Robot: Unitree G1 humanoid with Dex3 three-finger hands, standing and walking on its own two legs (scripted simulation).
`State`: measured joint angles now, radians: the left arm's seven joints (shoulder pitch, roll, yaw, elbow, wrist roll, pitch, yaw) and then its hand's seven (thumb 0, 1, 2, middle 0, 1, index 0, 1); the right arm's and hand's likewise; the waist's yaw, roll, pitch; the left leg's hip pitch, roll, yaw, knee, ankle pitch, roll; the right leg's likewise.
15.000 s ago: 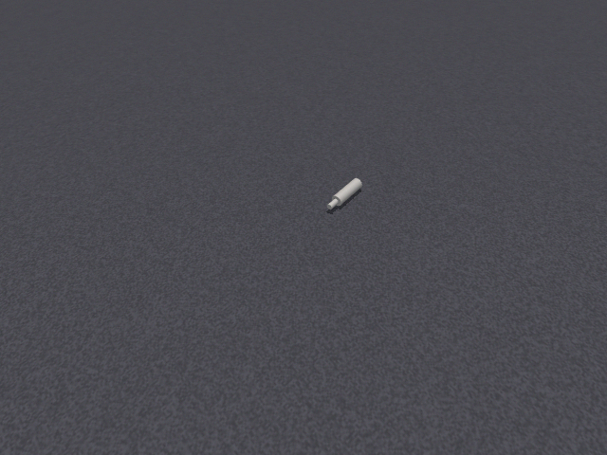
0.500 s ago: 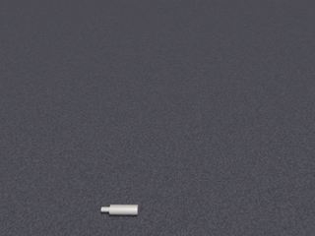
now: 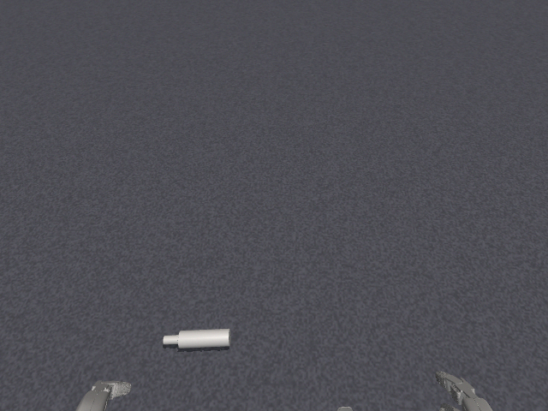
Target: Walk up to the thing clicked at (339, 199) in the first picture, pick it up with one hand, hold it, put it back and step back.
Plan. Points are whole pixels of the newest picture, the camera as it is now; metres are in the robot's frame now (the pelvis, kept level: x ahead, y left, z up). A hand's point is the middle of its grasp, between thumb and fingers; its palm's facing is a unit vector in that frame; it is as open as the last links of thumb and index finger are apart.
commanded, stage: rise first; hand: left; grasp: from above
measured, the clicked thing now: (197, 338) +0.43 +0.29 -0.71
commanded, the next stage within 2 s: none
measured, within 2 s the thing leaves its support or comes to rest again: neither
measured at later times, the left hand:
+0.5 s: hand out of the picture +0.14 +0.27 -0.20, palm faces -0.16 -0.87 -0.46, open 14.3 cm
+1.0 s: hand out of the picture +0.18 +0.30 -0.32, palm faces -0.40 -0.63 -0.67, open 14.1 cm
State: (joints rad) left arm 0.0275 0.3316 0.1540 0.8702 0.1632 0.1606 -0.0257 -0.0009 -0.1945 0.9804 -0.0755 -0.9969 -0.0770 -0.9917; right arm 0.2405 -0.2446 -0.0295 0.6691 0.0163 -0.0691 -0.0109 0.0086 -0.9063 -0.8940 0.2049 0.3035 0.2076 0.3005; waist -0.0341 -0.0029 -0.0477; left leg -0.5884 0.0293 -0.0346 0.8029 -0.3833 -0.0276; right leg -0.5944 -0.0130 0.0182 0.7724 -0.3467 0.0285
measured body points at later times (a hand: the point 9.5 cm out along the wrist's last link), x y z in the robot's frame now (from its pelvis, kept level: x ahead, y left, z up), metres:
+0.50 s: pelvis +0.00 +0.01 -0.07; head +0.10 +0.03 +0.37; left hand +0.15 +0.31 -0.17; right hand +0.18 -0.24 -0.15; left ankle +0.01 +0.14 -0.71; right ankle +0.02 -0.14 -0.71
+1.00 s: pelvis -0.04 +0.00 -0.18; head +0.12 +0.02 +0.24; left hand +0.20 +0.33 -0.28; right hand +0.16 -0.26 -0.28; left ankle +0.01 +0.14 -0.71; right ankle +0.02 -0.14 -0.71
